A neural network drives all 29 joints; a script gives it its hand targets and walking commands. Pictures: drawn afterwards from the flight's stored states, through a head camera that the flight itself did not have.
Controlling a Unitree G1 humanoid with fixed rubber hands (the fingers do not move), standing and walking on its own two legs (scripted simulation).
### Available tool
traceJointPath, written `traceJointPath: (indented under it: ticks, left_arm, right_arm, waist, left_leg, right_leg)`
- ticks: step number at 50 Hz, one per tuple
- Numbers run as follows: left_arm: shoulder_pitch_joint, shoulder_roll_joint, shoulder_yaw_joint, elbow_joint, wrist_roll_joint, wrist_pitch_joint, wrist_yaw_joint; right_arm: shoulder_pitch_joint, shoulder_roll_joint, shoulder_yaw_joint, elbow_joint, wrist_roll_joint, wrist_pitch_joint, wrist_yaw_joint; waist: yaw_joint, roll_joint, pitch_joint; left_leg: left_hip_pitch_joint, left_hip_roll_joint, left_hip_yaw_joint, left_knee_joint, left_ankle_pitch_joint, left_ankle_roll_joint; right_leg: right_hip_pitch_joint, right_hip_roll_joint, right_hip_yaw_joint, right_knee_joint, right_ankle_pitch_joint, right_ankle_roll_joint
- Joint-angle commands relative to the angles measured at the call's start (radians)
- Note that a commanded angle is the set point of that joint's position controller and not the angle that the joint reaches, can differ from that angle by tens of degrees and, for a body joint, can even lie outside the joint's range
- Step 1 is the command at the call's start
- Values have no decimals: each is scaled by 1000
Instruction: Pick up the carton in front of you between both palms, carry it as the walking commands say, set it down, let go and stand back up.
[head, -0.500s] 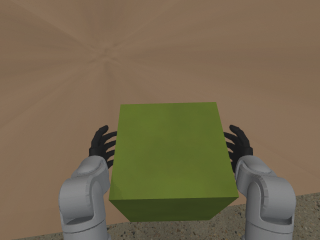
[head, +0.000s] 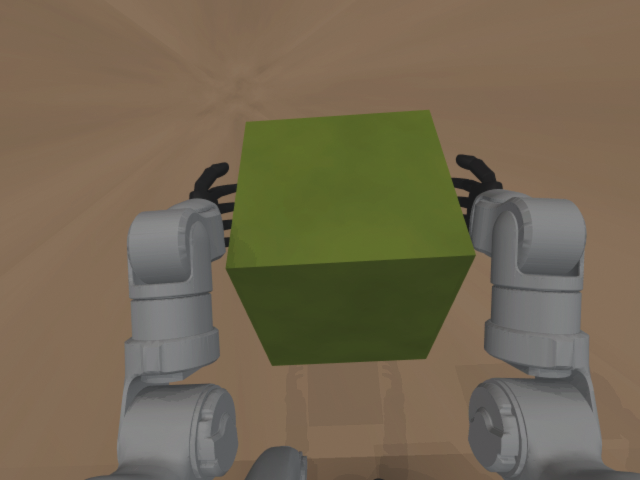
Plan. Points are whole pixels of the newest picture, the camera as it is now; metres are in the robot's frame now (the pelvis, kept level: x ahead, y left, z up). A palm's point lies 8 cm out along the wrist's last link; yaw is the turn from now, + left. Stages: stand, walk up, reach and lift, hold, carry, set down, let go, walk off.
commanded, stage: carry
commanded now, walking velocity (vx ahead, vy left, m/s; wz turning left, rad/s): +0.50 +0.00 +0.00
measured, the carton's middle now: (343, 249) +0.40 +0.02 +0.05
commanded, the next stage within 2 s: none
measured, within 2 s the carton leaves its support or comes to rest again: neither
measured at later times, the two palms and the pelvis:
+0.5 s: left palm out of the picture +0.75 +0.12 +0.19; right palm out of the picture +0.71 -0.17 +0.19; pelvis +0.34 +0.02 +0.04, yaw -2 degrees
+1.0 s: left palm out of the picture +1.04 +0.15 +0.25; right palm out of the picture +1.05 -0.15 +0.24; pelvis +0.66 -0.02 +0.07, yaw -1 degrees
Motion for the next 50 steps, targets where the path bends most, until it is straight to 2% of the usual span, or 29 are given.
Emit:
traceJointPath:
  ticks: [1, 5, 9, 10, 11, 12, 13, 14, 15, 16, 17, 18, 19, 22, 25, 29, 30, 31, 32, 33, 34, 35, 36, 37, 39, 44, 47, 49, 50]
  left_arm:
    - [-842, -1121, -628, -208, -508, -26, -248]
    - [-779, -1077, -662, -252, -471, -42, -240]
    - [-725, -1014, -693, -293, -450, -42, -242]
    - [-705, -999, -697, -287, -444, -38, -242]
    - [-683, -986, -700, -275, -441, -32, -243]
    - [-673, -980, -705, -263, -435, -28, -245]
    - [-668, -975, -711, -262, -426, -19, -249]
    - [-657, -982, -699, -243, -424, -9, -254]
    - [-671, -970, -698, -240, -416, -5, -253]
    - [-687, -976, -689, -243, -408, -8, -248]
    - [-695, -970, -677, -254, -392, -11, -241]
    - [-692, -968, -663, -256, -374, -12, -232]
    - [-681, -959, -649, -259, -353, -14, -222]
    - [-635, -905, -620, -249, -291, -19, -195]
    - [-590, -860, -598, -190, -241, -8, -180]
    - [-599, -868, -593, -68, -247, 12, -194]
    - [-601, -887, -591, -27, -259, 14, -203]
    - [-608, -903, -585, 16, -273, 15, -213]
    - [-590, -925, -576, 60, -291, 13, -224]
    - [-602, -920, -565, 96, -298, 7, -232]
    - [-620, -978, -570, 97, -328, 1, -241]
    - [-684, -1017, -583, 54, -369, 2, -252]
    - [-754, -1070, -605, 13, -419, -2, -263]
    - [-822, -1116, -625, -33, -467, -8, -270]
    - [-910, -1161, -643, -107, -529, -14, -275]
    - [-908, -1130, -634, -165, -555, -7, -267]
    - [-851, -1090, -626, -127, -525, 6, -263]
    - [-809, -1068, -618, -81, -499, 14, -264]
    - [-793, -1059, -612, -57, -487, 17, -265]
  right_arm:
    - [-740, 1083, 607, -128, 390, -77, 158]
    - [-673, 1046, 633, -164, 338, -96, 148]
    - [-644, 983, 661, -222, 312, -97, 153]
    - [-629, 967, 668, -222, 309, -92, 156]
    - [-613, 955, 675, -215, 311, -87, 162]
    - [-591, 951, 677, -203, 319, -82, 169]
    - [-589, 936, 679, -207, 325, -81, 178]
    - [-563, 931, 677, -170, 330, -81, 182]
    - [-557, 962, 691, -178, 356, -79, 192]
    - [-597, 988, 715, -220, 385, -78, 201]
    - [-652, 1026, 736, -258, 420, -79, 210]
    - [-708, 1051, 754, -299, 457, -81, 216]
    - [-746, 1066, 766, -332, 485, -82, 219]
    - [-794, 1062, 772, -374, 531, -76, 226]
    - [-773, 1033, 754, -309, 532, -55, 240]
    - [-734, 1013, 706, -129, 506, -35, 264]
    - [-734, 1015, 692, -84, 497, -33, 267]
    - [-718, 1024, 680, -39, 487, -31, 270]
    - [-726, 1020, 660, -4, 474, -31, 271]
    - [-720, 1046, 632, 29, 457, -29, 271]
    - [-750, 1041, 618, 41, 440, -32, 271]
    - [-748, 1064, 602, 52, 426, -38, 265]
    - [-749, 1064, 578, 39, 415, -45, 255]
    - [-738, 1068, 560, 31, 400, -49, 241]
    - [-736, 1060, 530, -6, 371, -54, 211]
    - [-722, 996, 528, -67, 315, -55, 160]
    - [-695, 969, 548, -53, 304, -41, 154]
    - [-679, 965, 561, -23, 306, -33, 160]
    - [-673, 969, 565, -5, 310, -31, 165]
  waist:
    - [9, -118, -672]
    - [36, -125, -648]
    - [27, -149, -591]
    - [9, -163, -596]
    - [-34, -178, -626]
    - [-109, -168, -700]
    - [-147, -14, -834]
    - [-173, 280, -974]
    - [-182, 296, -934]
    - [-191, 196, -843]
    - [-190, 97, -772]
    - [-182, 49, -730]
    - [-170, 32, -719]
    - [-154, 55, -705]
    - [-143, 80, -642]
    - [-109, 159, -559]
    - [-69, 149, -564]
    - [-24, 97, -609]
    - [38, 16, -687]
    - [28, -291, -766]
    - [49, -316, -701]
    - [28, -199, -632]
    - [37, -72, -607]
    - [25, -36, -595]
    - [0, -81, -608]
    - [15, -104, -599]
    - [24, -124, -559]
    - [26, -160, -538]
    - [14, -175, -537]
  left_leg:
    - [-232, 22, -1, -5, 20, -4]
    - [-347, 12, 55, -146, 33, -7]
    - [-119, -50, 153, -574, 198, -1]
    - [12, -94, 201, -671, 197, 13]
    - [178, -148, 244, -742, 232, 31]
    - [449, -123, 229, -838, 341, 55]
    - [817, 90, -68, -766, 405, 128]
    - [1139, 322, -534, -808, 513, 311]
    - [1179, 306, -619, -858, 535, 336]
    - [1156, 281, -509, -819, 642, 302]
    - [1102, 263, -430, -804, 717, 253]
    - [1044, 245, -380, -817, 708, 213]
    - [1004, 233, -348, -842, 638, 188]
    - [969, 228, -296, -876, 549, 181]
    - [850, 211, -198, -921, 502, 189]
    - [632, 164, -30, -926, 548, 115]
    - [575, 156, 15, -848, 616, 92]
    - [490, 125, 77, -707, 672, 52]
    - [326, 92, 95, -510, 480, 11]
    - [33, -39, 77, -202, 86, -47]
    - [-129, -110, -10, -20, -176, -36]
    - [-214, -59, -60, 105, -153, -8]
    - [-235, -30, -57, 142, -108, 0]
    - [-229, -6, -59, 104, -59, 8]
    - [-203, 8, -49, 32, -15, 9]
    - [-298, 25, 17, -99, 8, -18]
    - [-218, 22, 57, -358, 43, -23]
    - [-95, -27, 136, -524, 68, -12]
    - [0, -64, 181, -595, 54, 0]
  right_leg:
    - [672, -268, 337, -101, 448, -105]
    - [752, -239, 286, -86, 580, -114]
    - [660, -159, 144, -72, 729, -75]
    - [620, -149, 106, -38, 885, -56]
    - [579, -151, 76, 58, 1053, -30]
    - [480, -147, 24, 227, 990, 20]
    - [208, -122, 89, 433, 565, 68]
    - [-136, 41, 141, 704, -159, 97]
    - [-299, 76, 206, 895, -266, 89]
    - [-414, 44, 230, 951, -227, 73]
    - [-463, 18, 214, 931, -210, 65]
    - [-463, -2, 212, 875, -178, 59]
    - [-442, -13, 211, 827, -151, 55]
    - [-439, -22, 176, 692, -165, 64]
    - [-379, -31, 134, 454, -158, 80]
    - [-74, 40, -17, 135, -17, 66]
    - [64, 71, -60, 71, 38, 54]
    - [282, 92, -78, 13, 63, 30]
    - [540, -15, 86, 11, -15, 7]
    - [732, -336, 683, -127, -120, -145]
    - [722, -350, 885, -219, -9, -213]
    - [695, -343, 782, -155, 117, -209]
    - [644, -322, 663, -96, 287, -186]
    - [594, -292, 570, -92, 330, -142]
    - [551, -255, 473, -127, 234, -91]
    - [598, -267, 393, -176, 247, -128]
    - [559, -232, 292, -189, 324, -108]
    - [519, -211, 219, -184, 434, -84]
    - [491, -203, 178, -156, 538, -65]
